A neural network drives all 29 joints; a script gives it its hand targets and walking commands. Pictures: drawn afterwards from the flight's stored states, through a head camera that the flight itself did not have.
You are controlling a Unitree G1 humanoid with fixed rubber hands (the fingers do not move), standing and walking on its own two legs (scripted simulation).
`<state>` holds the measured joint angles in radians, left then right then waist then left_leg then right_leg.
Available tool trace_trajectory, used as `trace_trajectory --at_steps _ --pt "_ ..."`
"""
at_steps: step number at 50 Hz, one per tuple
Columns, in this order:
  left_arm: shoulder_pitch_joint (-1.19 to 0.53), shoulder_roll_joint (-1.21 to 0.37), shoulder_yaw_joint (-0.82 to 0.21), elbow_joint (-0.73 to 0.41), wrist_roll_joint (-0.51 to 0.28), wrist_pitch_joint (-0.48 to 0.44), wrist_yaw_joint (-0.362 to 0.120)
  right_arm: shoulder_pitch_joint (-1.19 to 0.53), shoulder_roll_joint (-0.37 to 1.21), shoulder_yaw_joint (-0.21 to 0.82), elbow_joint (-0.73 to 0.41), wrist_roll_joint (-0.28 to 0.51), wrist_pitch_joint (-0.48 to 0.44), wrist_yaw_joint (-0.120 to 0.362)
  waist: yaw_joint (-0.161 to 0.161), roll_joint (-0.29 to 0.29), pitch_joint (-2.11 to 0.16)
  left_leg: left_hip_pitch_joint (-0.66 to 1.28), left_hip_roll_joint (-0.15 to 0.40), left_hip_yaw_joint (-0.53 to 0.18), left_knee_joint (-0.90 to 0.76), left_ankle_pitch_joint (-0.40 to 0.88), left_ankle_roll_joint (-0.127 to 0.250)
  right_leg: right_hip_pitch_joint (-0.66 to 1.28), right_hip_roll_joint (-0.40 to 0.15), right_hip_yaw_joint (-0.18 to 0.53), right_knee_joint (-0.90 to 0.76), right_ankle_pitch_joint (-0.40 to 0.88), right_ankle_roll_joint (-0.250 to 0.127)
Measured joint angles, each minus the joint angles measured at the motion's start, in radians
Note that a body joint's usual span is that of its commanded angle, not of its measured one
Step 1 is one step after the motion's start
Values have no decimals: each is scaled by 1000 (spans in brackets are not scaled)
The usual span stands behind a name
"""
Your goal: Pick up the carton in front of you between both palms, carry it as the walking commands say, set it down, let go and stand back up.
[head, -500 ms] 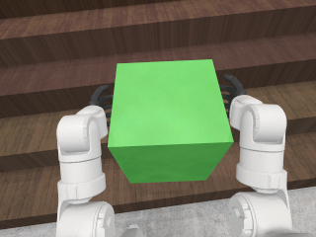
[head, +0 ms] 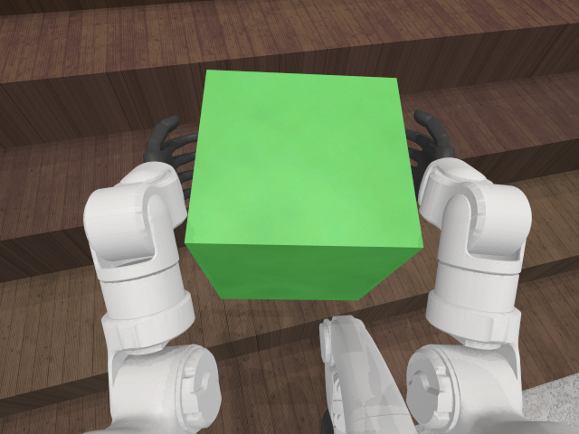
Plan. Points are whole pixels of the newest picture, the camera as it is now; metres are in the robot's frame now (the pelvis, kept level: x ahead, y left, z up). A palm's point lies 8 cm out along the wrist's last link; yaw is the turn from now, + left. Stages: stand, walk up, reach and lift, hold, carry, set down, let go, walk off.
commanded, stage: carry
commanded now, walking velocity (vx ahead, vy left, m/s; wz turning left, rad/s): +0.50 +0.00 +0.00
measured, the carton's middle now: (295, 205) +0.41 -0.03 +0.08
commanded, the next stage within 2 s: none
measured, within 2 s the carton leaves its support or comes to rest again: neither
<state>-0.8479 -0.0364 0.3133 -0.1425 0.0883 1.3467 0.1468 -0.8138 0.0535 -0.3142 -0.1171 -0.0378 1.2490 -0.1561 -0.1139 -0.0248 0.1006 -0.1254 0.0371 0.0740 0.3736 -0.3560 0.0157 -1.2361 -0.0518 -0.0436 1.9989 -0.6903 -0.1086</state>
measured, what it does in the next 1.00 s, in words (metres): climbs: right foot 0.18 m higher, then left foot 0.18 m higher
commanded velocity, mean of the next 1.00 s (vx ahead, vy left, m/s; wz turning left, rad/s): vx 0.50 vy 0.00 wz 0.00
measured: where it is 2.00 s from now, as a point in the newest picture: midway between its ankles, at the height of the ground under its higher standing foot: outside the picture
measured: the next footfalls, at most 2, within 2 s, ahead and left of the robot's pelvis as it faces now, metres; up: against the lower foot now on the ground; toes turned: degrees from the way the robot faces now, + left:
right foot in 0.10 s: +0.29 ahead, -0.14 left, +0.18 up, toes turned -3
left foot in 0.54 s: +0.54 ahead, +0.03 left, +0.36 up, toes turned +6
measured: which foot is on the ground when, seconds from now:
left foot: down 0.00-0.10, up 0.12-0.52, down 0.54-1.00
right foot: up 0.00-0.08, down 0.10-0.56, up 0.58-1.00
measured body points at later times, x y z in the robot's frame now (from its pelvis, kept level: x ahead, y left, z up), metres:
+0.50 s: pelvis +0.34 -0.06 +0.19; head +0.37 -0.09 +0.64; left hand +0.72 +0.14 +0.39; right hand +0.76 -0.16 +0.37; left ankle +0.48 +0.04 -0.32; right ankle +0.25 -0.13 -0.56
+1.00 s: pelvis +0.65 -0.11 +0.38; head +0.66 -0.08 +0.83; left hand +1.06 +0.04 +0.59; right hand +1.05 -0.26 +0.61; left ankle +0.51 +0.02 -0.37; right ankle +0.83 -0.23 -0.18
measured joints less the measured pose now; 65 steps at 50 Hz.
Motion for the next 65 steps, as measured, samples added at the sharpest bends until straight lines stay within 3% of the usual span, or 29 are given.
trace_trajectory --at_steps 3,5,6,8,10,11,14,18,21,23,25,28,29,30,31,33,35,37,40,42,44,46,50,52,53,55,56,59,65 --pt "-9 -10 -29 46 19 -14 -1 7 -24 -16 18 13 4 6 34 22 -7 137 64 1 -134 77 7 13 1 -79 -416 141 -18" --pt "-2 -22 -64 107 26 -32 0 35 -35 -43 24 16 18 29 105 21 -13 125 100 11 -14 124 18 169 49 -119 -697 293 -31" --pt "3 -24 -76 122 27 -41 2 36 -42 -49 32 13 21 40 144 31 3 51 101 -45 206 161 12 215 61 -137 -714 311 -36" --pt "21 -23 -95 131 14 -60 20 23 -55 -47 59 -2 13 59 206 42 35 -166 -12 -215 833 166 1 299 73 -148 -752 297 -49" --pt "57 -22 -103 127 -15 -77 32 31 -45 -48 61 -27 13 71 249 59 54 -335 -99 -256 1273 158 23 416 95 -147 -871 291 -24" --pt "72 -22 -103 125 -27 -81 36 42 -33 -50 51 -41 16 75 266 59 60 -410 -121 -246 1398 145 37 479 101 -145 -948 306 4" --pt "92 -12 -97 127 -61 -90 43 71 3 -53 21 -79 15 81 296 32 71 -601 -133 -166 1523 104 72 678 108 -134 -1198 360 -5" --pt "62 11 -96 165 -88 -113 45 59 8 -45 24 -114 0 93 318 -7 36 -811 -97 -20 1482 -31 97 905 88 -76 -1478 424 -1" --pt "11 41 -89 213 -103 -114 44 11 -11 -30 69 -126 0 96 328 2 -32 -997 -61 15 1633 -157 122 1016 70 -38 -1563 407 10" --pt "-22 67 -80 253 -116 -104 40 -21 -20 -13 110 -133 6 90 308 9 -70 -1077 -28 30 1584 -175 126 1105 54 -18 -1628 393 28" --pt "-57 88 -67 300 -115 -81 27 -52 -29 5 155 -131 28 67 265 0 -111 -1055 -8 78 1307 -118 138 1198 24 -15 -1733 456 19" --pt "-66 107 -41 349 -97 -32 -12 -83 -48 46 246 -96 66 33 156 12 -178 -829 -50 137 961 -86 157 1193 -12 -54 -1660 570 -8" --pt "-66 112 -28 355 -90 -14 -26 -93 -53 61 274 -81 74 23 105 7 -171 -743 -75 144 882 -115 130 1119 -38 -48 -1494 644 -2" --pt "-76 117 -14 365 -78 -3 -37 -108 -61 77 297 -66 80 14 55 7 -149 -688 -89 148 834 -120 120 998 -28 18 -1198 632 31" --pt "-83 117 0 377 -64 3 -45 -113 -68 90 315 -48 83 4 12 4 -130 -635 -100 148 782 -110 120 868 13 93 -865 591 50" --pt "-77 93 30 380 -25 17 -54 -95 -85 111 334 -3 86 -12 -55 -2 -106 -509 -117 135 651 -72 111 671 92 164 -368 549 42" --pt "-71 58 54 361 15 34 -55 -91 -112 123 343 50 94 -33 -84 11 -90 -383 -115 112 505 -37 90 525 116 156 -162 545 12" --pt "-88 47 73 339 35 47 -55 -129 -136 128 368 92 93 -47 -93 35 -75 -279 -93 89 376 -7 83 410 100 111 -156 517 -9" --pt "-150 72 86 336 48 59 -54 -223 -137 111 425 96 80 -59 -85 40 -91 -173 -60 67 230 18 77 260 49 34 -171 462 -30" --pt "-187 98 94 358 44 69 -54 -274 -126 91 467 71 73 -51 -79 25 -126 -115 -47 50 152 23 63 145 22 15 -43 334 -37" --pt "-221 115 89 391 46 79 -53 -304 -122 72 495 42 77 -34 -67 14 -150 -46 -25 25 78 21 41 35 -2 15 63 212 -38" --pt "-248 121 71 421 47 90 -47 -313 -127 54 505 25 91 -16 -36 7 -162 42 8 7 -18 28 16 -46 -34 3 -4 176 -31" --pt "-271 121 15 486 14 105 -11 -291 -127 -17 488 -10 134 8 72 13 -194 154 99 27 -179 153 22 94 -28 -118 -587 321 -56" --pt "-252 101 -27 503 -14 93 10 -262 -133 -60 471 -33 144 27 175 20 -173 73 155 29 50 273 31 251 32 -153 -762 332 -35" --pt "-243 89 -53 502 -24 81 22 -256 -139 -80 468 -45 140 38 227 27 -146 -44 140 -49 339 313 16 293 46 -164 -793 332 -27" --pt "-204 64 -91 486 -47 56 42 -240 -145 -121 460 -76 129 62 292 52 -94 -283 29 -180 954 288 20 388 60 -172 -881 346 -23" --pt "-174 54 -105 470 -59 47 49 -223 -137 -136 445 -90 129 68 312 65 -74 -371 -19 -195 1168 276 37 444 68 -172 -941 358 -18" --pt "-113 42 -116 406 -92 37 74 -174 -105 -148 362 -112 138 74 321 69 -26 -576 -85 -153 1457 246 91 611 78 -164 -1137 399 14" --pt "-118 26 -68 311 -78 6 70 -167 -92 -117 241 -102 127 86 278 42 -30 -847 -33 -47 1446 54 131 850 57 -135 -1429 442 18"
